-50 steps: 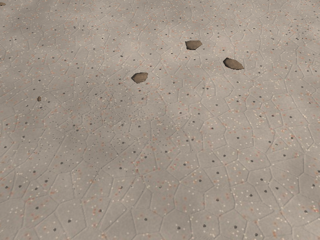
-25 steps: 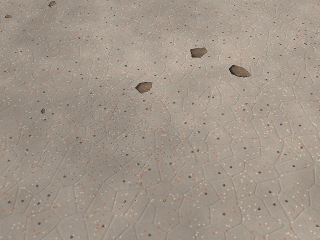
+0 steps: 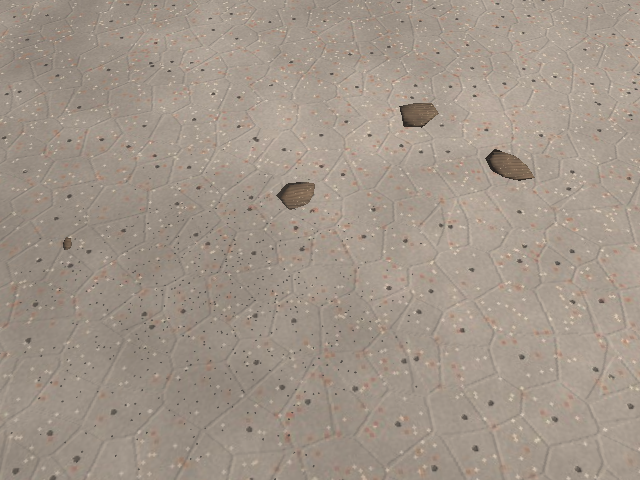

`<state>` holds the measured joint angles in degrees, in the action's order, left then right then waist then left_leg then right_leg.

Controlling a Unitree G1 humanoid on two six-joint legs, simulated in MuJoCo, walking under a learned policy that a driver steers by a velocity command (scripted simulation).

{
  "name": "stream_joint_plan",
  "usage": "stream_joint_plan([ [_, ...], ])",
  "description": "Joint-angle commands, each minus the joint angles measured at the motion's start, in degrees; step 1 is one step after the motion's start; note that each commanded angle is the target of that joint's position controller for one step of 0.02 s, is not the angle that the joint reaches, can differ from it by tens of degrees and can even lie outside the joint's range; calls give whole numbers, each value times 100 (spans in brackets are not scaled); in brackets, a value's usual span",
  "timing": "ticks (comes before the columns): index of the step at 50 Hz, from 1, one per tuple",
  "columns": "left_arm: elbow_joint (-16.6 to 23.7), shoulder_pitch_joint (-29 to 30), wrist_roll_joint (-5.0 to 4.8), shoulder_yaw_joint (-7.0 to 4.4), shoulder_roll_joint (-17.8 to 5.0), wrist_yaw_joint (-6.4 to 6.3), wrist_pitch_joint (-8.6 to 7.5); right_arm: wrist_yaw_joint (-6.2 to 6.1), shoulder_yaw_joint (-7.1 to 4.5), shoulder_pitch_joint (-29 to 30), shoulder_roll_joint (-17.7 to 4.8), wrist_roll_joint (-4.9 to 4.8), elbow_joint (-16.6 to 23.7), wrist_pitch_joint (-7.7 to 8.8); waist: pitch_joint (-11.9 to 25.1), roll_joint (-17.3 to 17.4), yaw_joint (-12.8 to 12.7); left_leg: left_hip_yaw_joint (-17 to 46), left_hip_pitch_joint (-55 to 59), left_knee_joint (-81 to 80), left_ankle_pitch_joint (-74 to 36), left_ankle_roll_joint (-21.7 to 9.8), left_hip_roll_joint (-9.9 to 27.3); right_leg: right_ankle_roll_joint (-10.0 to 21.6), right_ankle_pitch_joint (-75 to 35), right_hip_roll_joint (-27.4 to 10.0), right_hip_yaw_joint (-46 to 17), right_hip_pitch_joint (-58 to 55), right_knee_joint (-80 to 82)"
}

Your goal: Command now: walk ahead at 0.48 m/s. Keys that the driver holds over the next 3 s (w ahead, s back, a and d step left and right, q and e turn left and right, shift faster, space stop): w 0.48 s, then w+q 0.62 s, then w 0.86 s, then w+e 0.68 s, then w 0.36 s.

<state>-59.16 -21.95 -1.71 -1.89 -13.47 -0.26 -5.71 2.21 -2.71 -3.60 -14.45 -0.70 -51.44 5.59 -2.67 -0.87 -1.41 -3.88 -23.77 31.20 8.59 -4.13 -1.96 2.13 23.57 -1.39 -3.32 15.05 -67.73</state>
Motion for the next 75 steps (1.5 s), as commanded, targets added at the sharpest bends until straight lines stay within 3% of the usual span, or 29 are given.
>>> stream_joint_plan([
  [1, 463, 94, 21, -194, -601, -85, -111, 37, -74, -343, -451, 121, 57, 109, 393, 391, 108, 2133, 1408, -2124, 365, -875, 1571, 145, -788, -690, -184, 1835, -450],
  [3, 450, -79, 46, -185, -358, -110, 43, 50, -55, -411, -394, 112, -53, 124, 293, 539, -62, 1670, 889, -2374, 166, -913, 1382, 111, -849, -778, -126, 1511, -78],
  [6, 728, 538, 121, -233, -465, -134, 112, -75, -101, -790, -668, 106, -210, 139, -8, 409, -19, 1385, 821, -2640, -91, -1044, 1383, -80, -1453, -873, -45, 2104, 690],
  [12, 1155, 1920, 121, -167, -337, -4, 8, -250, -120, -1520, -847, 23, -354, 54, -123, 294, 405, 823, 1405, -2632, -620, -773, 1189, -202, -3108, -578, 266, 2233, 2929],
  [19, 1550, 2637, 44, -128, -507, 242, -79, -286, -197, -2082, -968, -31, -588, -162, -190, 394, 486, 904, 2850, -1879, -1406, -646, 1710, 57, -2224, -309, 318, 2238, 3899],
  [21, 1382, 1873, 48, -265, -794, 248, -105, -287, -217, -1849, -1041, -22, -514, -223, 314, 566, -6, 717, 2882, -948, -3158, -480, 1568, 277, -1940, 21, 593, 1009, 4057],
  [22, 1072, 859, 62, -419, -1095, 209, -105, -285, -158, -1804, -896, 14, -454, -244, 959, 507, -446, 478, 2428, 217, -3489, -316, 1248, 485, -2077, 45, 585, -433, 3997],
  [23, 862, -250, 138, -539, -1578, 148, -79, -291, -49, -1892, -675, 140, -280, -223, 1911, -216, -732, 188, 1135, 2142, -1757, -104, 844, 899, -2177, -1152, -818, -2288, 3807],
  [24, 721, -447, 143, -572, -1796, 197, -49, -207, 154, -2619, 102, 68, -308, -73, 2583, -1751, -282, 479, -1097, 3894, 2238, 206, -225, 1805, -993, -2249, -3602, -4006, 4621],
  [25, 801, -285, 114, -406, -1161, 190, -55, -195, 0, -2157, -611, -112, -352, 57, 2196, -1002, -525, 1206, -1742, 4494, 2417, 85, 75, 1526, -474, -2080, -3576, -3761, 4950],
  [26, 912, 227, 127, -333, -930, 151, -71, -189, -80, -1594, -870, -252, -177, 132, 1362, -743, -463, 1121, -2022, 4510, 1877, -9, 343, 1240, -877, -1931, -2588, -2954, 5046],
  [27, 1001, 686, 161, -283, -810, 146, -88, -234, -85, -1353, -825, -237, -147, 132, 968, -226, -263, 990, -1755, 4254, 1337, 15, 648, 1102, -1512, -1742, -1894, -2101, 5225],
  [30, 937, 1058, 260, -210, -487, 173, -154, -263, -141, -1507, -498, -143, -210, -97, 475, -343, 153, 1032, -1016, 3592, 704, 87, 982, 911, -2052, -1327, -736, -853, 5784],
  [34, 767, 881, 289, -291, -726, 71, -185, -270, -165, -1175, -362, -104, -12, -260, 115, -206, 211, 1133, -1555, 2983, -15, 226, 991, 940, -2693, -1300, 94, -667, 6096],
  [39, 732, 762, 248, -310, -849, -65, -134, -130, -122, -311, -250, -29, 332, -204, -100, -164, -12, 651, -1458, 1308, -1385, 255, 858, 702, -2806, -1098, 999, -782, 6247],
  [44, 551, 243, 140, -374, -989, -117, 60, 52, -64, 480, -190, -41, 825, -211, -317, -84, -255, 278, -1885, 579, -947, 58, 743, 636, -3447, -1472, 1298, -1964, 5800],
  [47, 658, 447, 98, -445, -1210, -167, 196, 151, -172, 276, -413, -66, 997, -235, 12, -356, 58, -173, -1173, 514, -104, -220, 331, 456, -5740, -1558, 1528, -2294, 4896],
  [49, 759, 651, 82, -464, -1322, -209, 292, 130, -418, -952, -836, -101, 778, -257, 721, -424, 785, -371, 566, 247, -13, -533, -142, 241, -6702, -1359, 1697, -1926, 3127],
  [50, 861, 645, 121, -428, -1273, -222, 267, 17, -634, -1898, -1289, -94, 557, -297, 1235, -26, 1201, 398, 2286, -17, -118, -816, 132, -12, -5374, -1112, 1713, -726, 1515],
  [51, 1130, 83, 321, -156, -343, -97, 104, -58, -743, -1992, -1896, -129, 524, -303, 1690, 1527, 558, 3454, 4350, -307, 431, -1830, 1638, -386, 118, 32, 1390, 1959, -618],
  [52, 1275, 503, 93, -155, -611, 1, -186, -54, -618, -2177, -1611, -43, 685, -240, 2483, 1090, 787, 5305, 4919, -1309, 1044, -2206, 2157, -310, 1107, 416, -28, 2815, -1466],
  [53, 1457, 1135, -120, -233, -891, 59, -340, -60, -524, -2016, -1248, 21, 670, -182, 1763, 774, 922, 4488, 4548, -1443, 677, -1843, 1982, -137, 602, 75, -242, 3359, -1418],
  [55, 1429, 1284, 70, -256, -897, -8, -394, -57, -406, -1163, -825, -25, 850, -116, 849, 13, 414, 3104, 2760, -1482, -414, -1453, 1505, -74, -214, -395, -168, 2819, -397],
  [57, 1361, 994, 151, -333, -952, -16, -214, -90, -312, -793, -602, 57, 997, -106, 685, 129, 66, 2496, 1792, -1718, -1188, -1359, 1297, -175, -496, -627, -150, 2056, 119],
  [60, 1445, 1138, 231, -278, -687, -34, -44, -180, -341, -1043, -798, 29, 891, -67, 465, 210, 52, 1874, 1255, -1963, -1915, -1328, 1151, -409, -1025, -654, 69, 1998, 932],
  [65, 1700, 2078, 192, -190, -506, 26, -63, -274, -329, -1462, -870, -8, 711, -95, 247, 407, 452, 1233, 1256, -2014, -1549, -865, 769, -423, -2966, -390, 254, 1843, 2975],
  [70, 1957, 2765, 125, -170, -599, 164, -139, -271, -312, -1917, -888, -18, 461, -132, -27, 491, 726, 1581, 2168, -1764, -1205, -826, 1194, -198, -2971, -220, 241, 2189, 3783],
  [73, 2016, 2676, 124, -192, -709, 251, -199, -324, -340, -1995, -968, -4, 383, -217, 24, 584, 575, 1736, 2820, -1346, -2015, -712, 1465, 45, -2247, -112, 278, 2166, 4010],
  [75, 1809, 1856, 132, -305, -935, 238, -217, -335, -346, -1770, -1042, 3, 437, -257, 524, 698, 83, 1528, 2791, -497, -3785, -549, 1257, 291, -2082, 207, 561, 894, 4187],
])
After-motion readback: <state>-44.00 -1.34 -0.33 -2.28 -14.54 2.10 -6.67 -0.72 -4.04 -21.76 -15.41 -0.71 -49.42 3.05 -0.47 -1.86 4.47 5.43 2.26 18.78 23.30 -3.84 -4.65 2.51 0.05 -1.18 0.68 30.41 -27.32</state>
